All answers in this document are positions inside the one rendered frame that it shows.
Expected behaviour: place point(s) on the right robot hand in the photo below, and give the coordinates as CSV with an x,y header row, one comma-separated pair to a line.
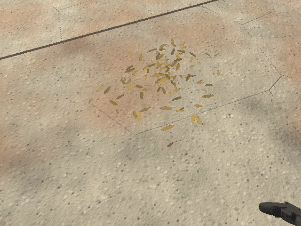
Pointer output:
x,y
286,211

